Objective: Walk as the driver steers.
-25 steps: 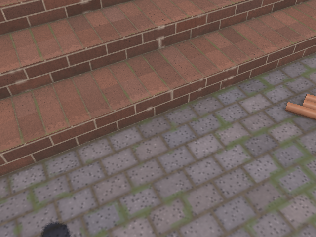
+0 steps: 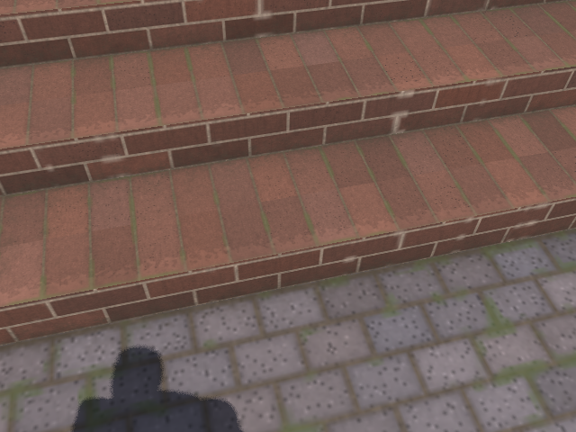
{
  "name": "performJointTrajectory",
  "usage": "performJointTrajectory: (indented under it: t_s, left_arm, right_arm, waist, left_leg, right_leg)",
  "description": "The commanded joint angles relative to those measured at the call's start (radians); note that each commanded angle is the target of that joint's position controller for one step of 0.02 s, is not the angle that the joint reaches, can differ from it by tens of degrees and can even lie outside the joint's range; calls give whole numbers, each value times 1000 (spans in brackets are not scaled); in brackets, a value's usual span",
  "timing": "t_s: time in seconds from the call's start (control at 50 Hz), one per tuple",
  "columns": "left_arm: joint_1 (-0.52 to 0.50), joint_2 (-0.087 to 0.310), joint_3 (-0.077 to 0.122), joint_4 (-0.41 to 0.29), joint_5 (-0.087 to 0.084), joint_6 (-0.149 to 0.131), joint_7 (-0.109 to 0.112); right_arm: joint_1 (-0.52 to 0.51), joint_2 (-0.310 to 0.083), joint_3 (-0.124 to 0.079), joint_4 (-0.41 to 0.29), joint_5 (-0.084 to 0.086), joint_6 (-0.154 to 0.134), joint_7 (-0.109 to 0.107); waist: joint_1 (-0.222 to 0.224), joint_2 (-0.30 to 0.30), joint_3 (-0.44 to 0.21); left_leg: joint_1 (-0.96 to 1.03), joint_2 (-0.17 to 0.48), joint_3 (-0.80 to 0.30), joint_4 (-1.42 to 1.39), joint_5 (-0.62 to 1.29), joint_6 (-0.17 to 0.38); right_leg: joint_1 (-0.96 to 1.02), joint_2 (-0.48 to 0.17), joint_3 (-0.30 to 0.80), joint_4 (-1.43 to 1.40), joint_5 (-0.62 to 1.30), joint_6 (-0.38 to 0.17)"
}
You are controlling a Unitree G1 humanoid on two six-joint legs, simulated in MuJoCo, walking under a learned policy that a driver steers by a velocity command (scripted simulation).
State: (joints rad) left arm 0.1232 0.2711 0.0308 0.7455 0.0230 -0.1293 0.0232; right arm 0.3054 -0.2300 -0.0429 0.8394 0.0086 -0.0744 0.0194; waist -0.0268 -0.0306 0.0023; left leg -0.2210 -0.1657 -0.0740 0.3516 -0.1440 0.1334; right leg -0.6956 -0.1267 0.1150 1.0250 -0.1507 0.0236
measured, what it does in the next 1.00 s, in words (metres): walks ahead, turning right: right foot, then left foot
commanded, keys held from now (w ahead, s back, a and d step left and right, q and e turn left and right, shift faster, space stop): w+q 0.08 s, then w+e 0.92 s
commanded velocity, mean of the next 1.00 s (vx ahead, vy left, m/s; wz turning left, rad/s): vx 0.50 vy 0.00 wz -0.23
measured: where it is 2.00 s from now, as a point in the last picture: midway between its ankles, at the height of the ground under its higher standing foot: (365, 237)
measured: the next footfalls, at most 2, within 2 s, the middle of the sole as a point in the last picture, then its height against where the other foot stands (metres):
right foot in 0.24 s outside the picture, level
left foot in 0.72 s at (269, 419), level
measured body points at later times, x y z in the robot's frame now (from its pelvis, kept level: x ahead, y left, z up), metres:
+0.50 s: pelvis +0.27 -0.06 +0.01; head +0.30 -0.08 +0.45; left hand +0.29 +0.21 -0.11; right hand +0.43 -0.31 -0.11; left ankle +0.33 +0.09 -0.68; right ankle +0.27 -0.15 -0.74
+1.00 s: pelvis +0.50 -0.05 +0.01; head +0.53 -0.03 +0.46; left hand +0.73 +0.15 -0.11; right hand +0.45 -0.32 -0.10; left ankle +0.49 +0.05 -0.74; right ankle +0.52 -0.19 -0.66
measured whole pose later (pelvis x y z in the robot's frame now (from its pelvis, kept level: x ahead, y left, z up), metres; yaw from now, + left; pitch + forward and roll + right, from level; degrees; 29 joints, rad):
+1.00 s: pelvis +0.50 -0.05 +0.01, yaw -18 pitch +2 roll +1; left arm 0.17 0.30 0.07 0.73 0.05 0.00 -0.06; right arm 0.38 -0.26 -0.04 0.79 -0.02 -0.10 -0.01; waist -0.04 -0.06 0.01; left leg -0.10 -0.01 0.14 0.27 -0.21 0.04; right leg -0.65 -0.03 0.02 1.04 -0.19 -0.03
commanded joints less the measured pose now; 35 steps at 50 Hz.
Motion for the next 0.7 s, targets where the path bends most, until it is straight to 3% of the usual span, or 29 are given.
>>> performJointTrajectory:
  t_s: [0.02, 0.1, 0.14, 0.18, 0.22, 0.24, 0.26, 0.28, 0.3, 0.32, 0.34, 0.36, 0.38, 0.42, 0.46, 0.52, 0.6, 0.66, 0.68, 0.7]
  left_arm:
    - [-25, 39, 8, -69, 3, 8, 13]
    - [-130, 51, 6, -108, -24, -2, -2]
    - [-155, 64, 5, -117, -23, -17, -22]
    - [-161, 83, 10, -130, -22, -28, -34]
    - [-58, 111, 24, -107, -20, -32, -33]
    - [80, 148, 40, -74, -14, -33, -30]
    - [244, 226, 63, -53, -4, -32, -29]
    - [336, 238, 78, -13, -23, -16, -42]
    - [319, 159, 57, -21, -45, -11, -43]
    - [244, 126, 47, -40, -41, -1, -41]
    - [203, 118, 41, -56, -30, 9, -42]
    - [241, 104, 41, -8, 11, 30, -49]
    - [238, 110, 42, -5, 11, 34, -52]
    - [230, 126, 51, -3, -6, 32, -53]
    - [249, 137, 57, 12, -16, 39, -47]
    - [293, 136, 66, 25, -19, 50, -43]
    - [340, 152, 78, 30, -9, 56, -42]
    - [303, 168, 85, 16, -3, 64, -35]
    - [286, 168, 85, 14, -6, 63, -34]
    - [287, 139, 76, 14, -14, 56, -38]
  right_arm:
    - [-16, -161, -40, -83, 11, -14, -24]
    - [52, -164, -41, -73, 20, -3, -28]
    - [88, -148, -34, -58, 17, -1, -31]
    - [92, -164, -34, -55, 6, 4, -31]
    - [64, -166, -31, -62, -2, 8, -27]
    - [42, -142, -19, -73, -13, 6, -24]
    - [85, -109, -2, -93, -18, -7, -20]
    - [157, -89, 10, -82, -8, -24, -15]
    - [81, -166, -4, -100, 9, -38, -11]
    - [-23, -185, -7, -123, 12, -45, -9]
    - [-80, -170, -3, -138, -5, -53, -8]
    - [-74, -144, -1, -137, -91, -28, -3]
    - [-39, -110, 7, -137, -101, -9, 3]
    - [2, -93, 13, -135, -83, 8, 10]
    - [-66, -98, 16, -168, -67, 15, 10]
    - [-206, -84, 28, -215, -62, 13, 10]
    - [-292, -95, 30, -242, -45, 2, 4]
    - [-231, -117, 21, -232, -37, -11, -7]
    - [-167, -125, 15, -213, -36, -17, -16]
    - [-92, -161, 2, -195, -47, -30, -30]
  waist:
    - [6, 74, 13]
    - [-50, 117, -20]
    - [-72, 121, -20]
    - [-65, 146, -18]
    - [-5, 162, -52]
    - [56, 133, -149]
    - [89, -30, -302]
    - [95, -266, -345]
    - [105, -186, -225]
    - [103, -81, -92]
    - [89, 2, -27]
    - [42, 123, 11]
    - [17, 65, 4]
    - [0, -45, -38]
    - [11, -91, -32]
    - [56, -80, -2]
    - [91, -74, -16]
    - [49, -74, -27]
    - [14, -55, -36]
    - [-16, -7, -84]
  left_leg:
    - [-165, 202, -193, -135, 102, 133]
    - [-22, 239, -256, -74, 16, 105]
    - [75, 288, -287, -25, 28, 104]
    - [158, 332, -316, 15, 122, 91]
    - [191, 311, -282, 106, 353, 60]
    - [148, 263, -221, 272, 466, 35]
    - [-122, 161, -116, 575, 313, -29]
    - [-424, 66, -32, 838, -312, -91]
    - [-572, 128, -87, 923, -352, -76]
    - [-611, 169, -66, 933, -261, -74]
    - [-595, 193, -42, 887, -198, -77]
    - [-487, 213, -4, 779, -161, -93]
    - [-421, 209, 23, 738, -176, -111]
    - [-360, 196, 58, 694, -168, -133]
    - [-368, 198, 72, 607, -129, -150]
    - [-369, 196, 76, 436, -22, -163]
    - [-305, 161, 67, 286, 27, -163]
    - [-130, 138, 52, 173, -9, -144]
    - [-16, 129, 56, 104, 4, -134]
    - [132, 181, 14, 70, -4, -110]
  right_leg:
    - [128, 60, -69, -239, 178, 28]
    - [149, 100, -58, -453, 229, 29]
    - [133, 92, -58, -500, 217, 1]
    - [139, 100, -73, -529, 119, -43]
    - [283, 132, -109, -594, 75, -103]
    - [486, 90, -52, -578, 124, -159]
    - [865, -75, 206, -548, 169, -292]
    - [1067, -228, 567, -673, -39, -402]
    - [1023, -223, 638, -731, -244, -362]
    - [895, -185, 521, -756, -216, -319]
    - [782, -142, 430, -779, -97, -306]
    - [633, -110, 341, -772, 104, -258]
    - [579, -59, 275, -770, 222, -241]
    - [535, -1, 198, -765, 340, -247]
    - [506, 12, 190, -792, 281, -258]
    - [500, 25, 204, -808, 189, -246]
    - [545, 13, 247, -741, 232, -229]
    - [507, 10, 300, -669, 212, -186]
    - [473, 36, 296, -610, 205, -165]
    - [423, 91, 258, -489, 193, -140]
Over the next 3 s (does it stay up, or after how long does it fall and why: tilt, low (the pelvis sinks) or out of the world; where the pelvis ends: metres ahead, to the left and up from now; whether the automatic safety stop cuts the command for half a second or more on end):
stays up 1.44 -0.09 0.30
